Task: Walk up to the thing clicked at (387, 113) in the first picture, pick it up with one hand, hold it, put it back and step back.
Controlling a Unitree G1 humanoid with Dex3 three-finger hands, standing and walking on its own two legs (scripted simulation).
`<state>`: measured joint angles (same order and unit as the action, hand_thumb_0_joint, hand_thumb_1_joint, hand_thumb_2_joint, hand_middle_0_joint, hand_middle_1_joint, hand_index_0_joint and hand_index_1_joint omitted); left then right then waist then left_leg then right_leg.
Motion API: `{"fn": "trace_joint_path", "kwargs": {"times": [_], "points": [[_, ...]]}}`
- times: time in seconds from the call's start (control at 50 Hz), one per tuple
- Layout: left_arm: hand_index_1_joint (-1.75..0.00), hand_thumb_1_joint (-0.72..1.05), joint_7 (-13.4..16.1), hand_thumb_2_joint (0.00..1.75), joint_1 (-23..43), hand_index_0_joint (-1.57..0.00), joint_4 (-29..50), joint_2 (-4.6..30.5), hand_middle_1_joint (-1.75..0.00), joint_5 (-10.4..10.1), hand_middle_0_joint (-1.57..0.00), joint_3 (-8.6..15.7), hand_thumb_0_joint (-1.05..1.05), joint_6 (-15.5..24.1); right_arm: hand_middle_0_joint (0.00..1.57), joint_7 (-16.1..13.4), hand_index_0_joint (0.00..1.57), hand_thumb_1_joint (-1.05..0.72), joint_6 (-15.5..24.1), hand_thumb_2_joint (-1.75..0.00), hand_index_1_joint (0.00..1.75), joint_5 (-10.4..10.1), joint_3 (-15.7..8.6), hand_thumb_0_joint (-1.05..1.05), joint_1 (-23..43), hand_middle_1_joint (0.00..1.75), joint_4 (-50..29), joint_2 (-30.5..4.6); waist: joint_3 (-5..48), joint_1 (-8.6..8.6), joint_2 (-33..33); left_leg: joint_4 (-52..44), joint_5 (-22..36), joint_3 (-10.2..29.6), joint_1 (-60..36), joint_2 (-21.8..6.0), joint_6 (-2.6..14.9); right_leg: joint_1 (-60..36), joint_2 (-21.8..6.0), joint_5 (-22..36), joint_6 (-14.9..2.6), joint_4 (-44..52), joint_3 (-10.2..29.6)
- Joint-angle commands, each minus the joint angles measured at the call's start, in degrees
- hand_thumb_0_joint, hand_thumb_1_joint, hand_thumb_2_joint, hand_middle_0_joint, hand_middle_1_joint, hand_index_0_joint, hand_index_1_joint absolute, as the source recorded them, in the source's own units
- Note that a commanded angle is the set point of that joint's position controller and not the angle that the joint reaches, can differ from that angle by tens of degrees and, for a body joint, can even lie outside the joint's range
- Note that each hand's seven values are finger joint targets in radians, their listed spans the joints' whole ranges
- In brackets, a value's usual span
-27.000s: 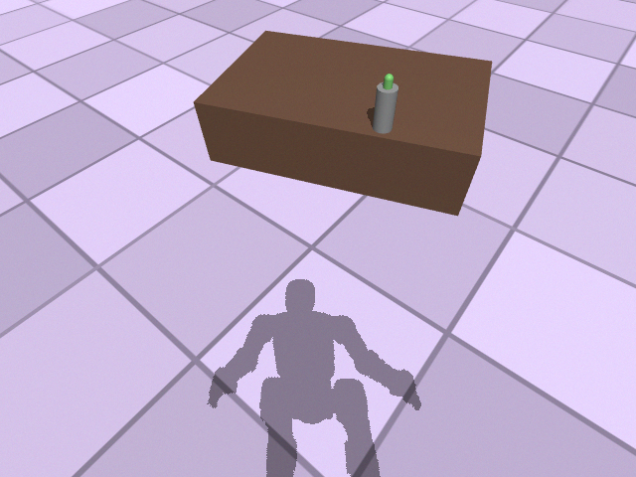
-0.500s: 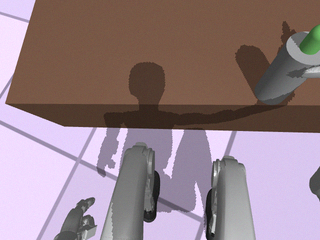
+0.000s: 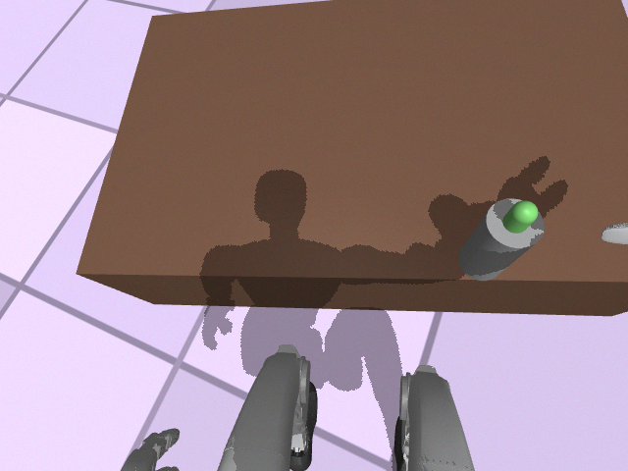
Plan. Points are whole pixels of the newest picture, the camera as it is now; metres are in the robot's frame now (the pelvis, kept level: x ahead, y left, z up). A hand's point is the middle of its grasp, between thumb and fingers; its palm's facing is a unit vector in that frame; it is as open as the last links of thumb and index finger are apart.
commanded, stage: home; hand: right
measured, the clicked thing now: (500, 238) +0.45 -0.23 -0.18
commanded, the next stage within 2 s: none
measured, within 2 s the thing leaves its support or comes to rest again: neither
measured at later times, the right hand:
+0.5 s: hand (574, 335) +0.27 -0.21 +0.02, palm faces +0.17 +0.93 -0.33, open 17.5 cm
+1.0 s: hand (537, 401) +0.21 -0.17 +0.04, palm faces +0.16 +0.95 -0.28, open 17.4 cm
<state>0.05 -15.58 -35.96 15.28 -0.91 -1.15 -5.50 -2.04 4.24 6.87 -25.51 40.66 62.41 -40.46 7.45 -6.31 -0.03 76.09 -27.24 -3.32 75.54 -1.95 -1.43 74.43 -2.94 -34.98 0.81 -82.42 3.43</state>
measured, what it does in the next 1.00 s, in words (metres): rises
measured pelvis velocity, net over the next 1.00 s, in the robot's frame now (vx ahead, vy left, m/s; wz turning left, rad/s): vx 0.05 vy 0.02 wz -0.05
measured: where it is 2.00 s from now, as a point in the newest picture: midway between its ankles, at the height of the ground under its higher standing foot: (353, 458)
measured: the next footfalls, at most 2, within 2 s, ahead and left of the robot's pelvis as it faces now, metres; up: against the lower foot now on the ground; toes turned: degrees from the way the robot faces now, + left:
none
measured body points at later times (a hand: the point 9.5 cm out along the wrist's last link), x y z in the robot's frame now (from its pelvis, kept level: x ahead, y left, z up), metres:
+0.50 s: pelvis +0.05 +0.01 +0.11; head +0.09 +0.00 +0.55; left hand +0.19 +0.25 +0.00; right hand +0.26 -0.26 +0.05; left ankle +0.07 +0.14 -0.59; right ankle +0.02 -0.12 -0.59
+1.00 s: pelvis +0.05 +0.02 +0.11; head +0.08 +0.02 +0.56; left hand +0.23 +0.25 +0.03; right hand +0.20 -0.22 +0.06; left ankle +0.07 +0.14 -0.59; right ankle +0.02 -0.12 -0.59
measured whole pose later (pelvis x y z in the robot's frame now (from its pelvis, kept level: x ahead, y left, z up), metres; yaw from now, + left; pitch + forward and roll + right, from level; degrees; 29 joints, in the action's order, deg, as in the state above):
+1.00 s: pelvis +0.05 +0.02 +0.11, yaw -3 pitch +7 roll +1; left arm 9.2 -14.0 -29.8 12.3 -1.2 -1.3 3.7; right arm -8.4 -12.6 -0.9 1.0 -23.4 5.3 -11.0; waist 4.4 -0.6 -1.2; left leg 48.9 -23.1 -4.0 32.4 -2.0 -0.2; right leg 29.9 -2.7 -27.4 2.2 -50.6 2.3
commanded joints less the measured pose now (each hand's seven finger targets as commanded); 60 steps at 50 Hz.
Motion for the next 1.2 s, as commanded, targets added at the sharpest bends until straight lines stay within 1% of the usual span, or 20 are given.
{"fn": "trace_joint_path", "kwargs": {"times": [0.0,0.06,0.12,0.14,0.18,0.2,0.24,0.3,0.32,0.34,0.48,0.6,0.66,0.68,0.84,1.0,1.02,1.04,1.1,1.18], "points": [[-0.30,0.90,1.31,0.90,-8.81,-0.20,3.32,10.37,-0.29,-0.59,-0.20,4.32,0.00,1.35,0.05,-1.27,0.05,0.55,0.74,-0.05,0.05,-1.97,2.53,0.00,3.47,0.05,-9.06,-6.33,25.59,0.50,-7.30,-14.43,16.21,-0.26,-24.26,2.75,2.94,-27.38,0.41,24.95,-0.69,18.23,-0.16],[-0.30,0.90,2.18,0.90,-7.04,-0.20,4.00,9.59,-0.29,-1.40,-0.20,4.11,0.00,1.70,0.05,-2.22,0.05,0.55,-0.51,-0.06,0.05,-3.57,5.78,0.00,-0.06,0.05,-16.62,-2.83,24.95,1.63,-8.05,-19.05,15.55,-0.18,-30.84,2.75,2.87,-31.27,0.63,23.03,-0.75,23.32,-0.82],[-0.30,0.90,3.15,0.90,-6.22,-0.20,4.86,9.34,-0.30,-1.95,-0.20,4.29,0.00,2.33,0.05,-3.98,0.05,0.55,-1.52,-0.06,0.05,-4.72,5.73,0.00,-9.13,0.05,-24.46,-1.94,23.48,2.98,-7.71,-22.35,17.99,-0.66,-36.48,2.72,2.88,-35.55,0.76,25.84,-0.41,27.39,-0.93],[-0.30,0.90,3.65,0.90,-5.84,-0.20,4.49,9.23,-0.29,-2.00,-0.20,4.22,0.00,2.60,0.05,-4.71,0.05,0.56,-1.56,-0.05,0.05,-5.03,5.69,0.00,-8.04,0.05,-27.80,-2.58,22.64,3.57,-9.65,-23.35,17.49,-0.60,-37.35,2.60,3.01,-37.32,0.78,25.35,-0.21,28.81,-1.12],[-0.30,0.90,4.57,0.90,-4.59,-0.20,5.03,7.97,-0.29,-2.11,-0.20,3.48,0.00,3.11,0.05,-5.80,0.05,0.55,-2.03,-0.05,0.05,-6.03,7.66,0.00,-13.23,0.05,-30.36,1.82,18.62,3.59,-10.34,-25.18,16.65,-0.93,-38.10,2.59,3.13,-40.33,0.43,24.87,0.28,32.30,-0.29],[-0.30,0.90,5.03,0.90,-4.13,-0.20,5.36,8.05,-0.29,-2.07,-0.20,3.56,0.00,3.34,0.06,-6.42,0.05,0.54,-2.30,-0.06,0.06,-6.29,6.80,0.00,-14.20,0.06,-32.70,0.82,17.71,3.99,-10.77,-26.37,15.88,-0.75,-39.11,2.54,3.20,-41.11,0.39,23.85,0.25,33.54,-0.38],[-0.30,0.90,5.92,0.90,-3.24,-0.20,5.98,6.74,-0.29,-1.96,-0.20,3.13,0.00,3.84,0.05,-7.18,0.05,0.56,-2.99,-0.05,0.05,-6.82,8.07,0.00,-20.74,0.05,-34.38,3.69,15.83,4.76,-10.26,-28.73,17.17,-0.55,-43.40,2.45,3.20,-41.51,0.95,24.29,-0.19,34.78,-2.12],[-0.30,0.90,6.59,0.90,-1.84,-0.20,7.13,6.10,-0.29,-1.68,-0.20,3.23,0.00,4.74,0.05,-7.31,0.05,0.56,-4.32,-0.05,0.05,-7.80,13.13,0.00,-27.62,0.05,-38.18,11.61,13.46,4.03,-9.55,-30.18,19.25,-0.76,-45.16,2.37,3.16,-44.74,0.77,27.49,0.20,36.89,-2.07],[-0.30,0.90,6.73,0.90,-1.23,-0.20,7.57,5.81,-0.29,-1.65,-0.20,3.20,0.00,4.91,0.05,-7.34,0.05,0.56,-4.58,-0.05,0.05,-8.04,14.10,0.00,-28.92,0.05,-40.53,12.47,12.78,4.35,-9.94,-30.76,19.34,-0.90,-46.17,2.28,3.17,-45.32,0.88,27.53,0.21,37.39,-2.31],[-0.30,0.90,6.98,0.90,-1.05,-0.20,7.97,5.53,-0.29,-1.75,-0.20,3.31,0.00,5.12,0.05,-7.40,0.05,0.57,-5.29,-0.04,0.05,-8.20,15.49,0.00,-34.40,0.05,-39.53,14.63,11.70,4.31,-6.73,-31.31,20.34,-1.23,-47.38,2.34,3.01,-45.32,0.93,28.56,-0.01,37.75,-2.52],[-0.30,0.90,8.06,0.90,4.05,-0.20,11.35,3.97,-0.30,-1.85,-0.20,2.76,0.00,7.01,0.05,-7.20,0.05,0.58,-9.14,-0.04,0.05,-9.09,22.94,0.00,-51.46,0.05,-55.29,21.35,5.88,4.77,-0.89,-34.93,17.56,-1.88,-50.17,2.47,1.90,-45.65,1.40,23.89,-0.80,40.25,-3.45],[-0.30,0.90,9.52,0.90,4.67,-0.20,12.98,3.02,-0.30,-1.17,-0.20,2.27,0.00,8.41,0.05,-7.04,0.05,0.58,-11.29,-0.04,0.05,-8.51,22.15,0.00,-58.55,0.05,-64.88,20.92,4.19,4.04,1.41,-36.08,19.74,-0.32,-51.06,1.60,0.83,-46.28,2.42,23.92,-1.72,38.65,-4.63],[-0.30,0.90,10.11,0.90,5.05,-0.20,13.76,2.61,-0.30,-0.85,-0.20,1.92,0.00,9.29,0.05,-6.71,0.05,0.57,-11.83,-0.05,0.05,-8.40,22.92,0.00,-58.32,0.05,-67.65,21.80,2.74,3.65,-0.39,-36.48,16.94,0.24,-50.15,1.41,0.81,-46.21,2.73,20.97,-1.68,38.83,-4.71],[-0.30,0.90,10.18,0.90,4.58,-0.20,13.74,2.72,-0.30,-0.56,-0.20,2.23,0.00,9.71,0.05,-6.83,0.05,0.56,-11.95,-0.05,0.05,-8.20,22.36,0.00,-58.23,0.05,-68.49,21.97,4.77,3.69,-0.55,-36.14,18.35,0.25,-51.08,1.23,0.78,-47.02,2.88,22.27,-1.71,38.49,-4.71],[-0.30,0.90,10.16,0.90,5.03,-0.20,14.58,2.77,-0.30,-0.10,-0.20,2.08,0.00,12.11,0.05,-6.65,0.05,0.54,-13.79,-0.06,0.05,-7.53,24.17,0.00,-62.35,0.05,-67.39,24.28,2.91,4.96,-1.02,-35.82,16.67,-0.32,-50.22,1.20,0.97,-45.99,2.98,21.41,-1.28,38.81,-4.32],[-0.30,0.90,9.55,0.90,5.59,-0.20,15.65,3.27,-0.30,-0.15,-0.20,2.56,0.00,12.98,0.05,-6.84,0.05,0.55,-14.01,-0.05,0.05,-7.37,22.64,0.00,-63.13,0.05,-67.96,23.12,2.84,6.05,0.17,-35.59,14.69,-0.68,-50.66,1.47,0.93,-44.05,2.93,20.03,-1.14,38.81,-4.23],[-0.30,0.90,6.64,0.90,7.34,-0.20,4.70,8.41,-0.30,7.18,-0.20,3.65,0.00,9.80,0.05,-3.61,0.05,0.53,-8.87,-0.06,0.05,-1.57,20.66,0.00,-54.11,0.05,-47.85,15.18,-1.10,7.69,0.25,-37.77,15.46,3.16,-58.56,-0.77,1.79,-45.55,-0.02,24.49,-1.43,43.73,-1.03],[-0.30,0.90,5.39,0.90,5.70,-0.20,3.42,10.01,-0.30,7.38,-0.20,5.15,0.00,8.70,0.05,-2.25,0.05,0.56,-6.57,-0.04,0.05,-1.29,19.81,0.00,-57.05,0.05,-43.19,15.07,1.06,7.95,-1.04,-37.08,19.20,4.17,-61.63,-2.01,2.94,-47.22,-0.36,26.89,-1.42,44.61,-0.72],[-0.30,0.90,3.39,0.90,6.56,-0.20,2.67,9.56,-0.30,5.67,-0.20,4.47,0.00,7.34,0.05,-0.04,0.05,0.56,-3.46,-0.05,0.05,-2.78,20.53,0.00,-56.55,0.05,-37.51,13.22,1.72,6.66,0.79,-40.44,20.58,5.09,-62.29,-3.72,3.07,-51.03,-0.08,24.21,-1.58,45.56,-0.47],[-0.30,0.90,1.71,0.90,5.48,-0.20,-2.25,9.39,-0.30,4.14,-0.20,4.30,0.00,6.75,0.05,0.22,0.05,0.55,-2.73,-0.05,0.05,-4.32,21.75,0.00,-52.10,0.05,-29.84,14.35,-1.76,5.94,-0.56,-46.61,14.24,6.33,-59.97,-5.15,2.95,-55.66,0.60,22.24,-1.32,50.40,-0.11]]}}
